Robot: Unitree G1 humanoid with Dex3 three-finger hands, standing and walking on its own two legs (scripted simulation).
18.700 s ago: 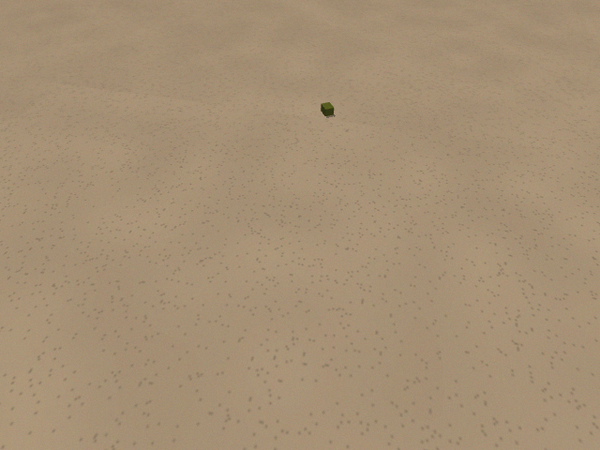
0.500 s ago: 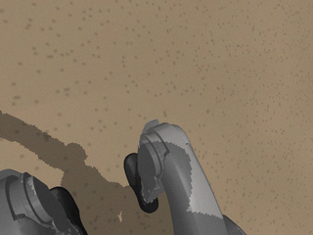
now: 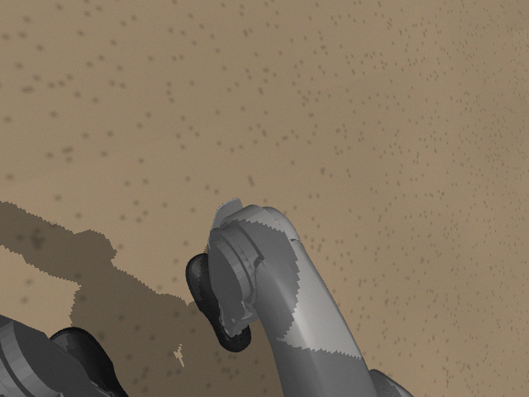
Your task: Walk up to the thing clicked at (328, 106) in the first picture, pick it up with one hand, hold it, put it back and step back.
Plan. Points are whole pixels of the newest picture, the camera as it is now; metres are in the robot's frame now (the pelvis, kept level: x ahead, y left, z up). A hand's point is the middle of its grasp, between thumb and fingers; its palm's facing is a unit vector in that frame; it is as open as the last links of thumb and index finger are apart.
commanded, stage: rest palm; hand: left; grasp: from above
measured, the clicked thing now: out of the picture +0.48 +0.35 -0.29
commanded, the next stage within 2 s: close in 0.64 s
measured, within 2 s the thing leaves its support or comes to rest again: neither
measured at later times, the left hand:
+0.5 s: hand out of the picture +0.47 +0.34 -0.27, palm faces -0.30 -0.35 -0.89, open 13.9 cm
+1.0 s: hand out of the picture +0.47 +0.34 -0.27, palm faces -0.29 -0.35 -0.89, open 13.3 cm
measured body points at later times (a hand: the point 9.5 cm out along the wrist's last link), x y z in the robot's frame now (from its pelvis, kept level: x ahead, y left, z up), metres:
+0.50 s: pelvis +0.00 +0.00 +0.01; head +0.32 +0.12 +0.30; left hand +0.49 +0.35 -0.21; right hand +0.02 -0.23 -0.03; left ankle +0.06 +0.12 -0.28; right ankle +0.11 -0.11 -0.28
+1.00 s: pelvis +0.00 +0.00 +0.01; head +0.32 +0.12 +0.30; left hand +0.48 +0.35 -0.22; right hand +0.02 -0.23 -0.03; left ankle +0.06 +0.12 -0.28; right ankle +0.11 -0.11 -0.28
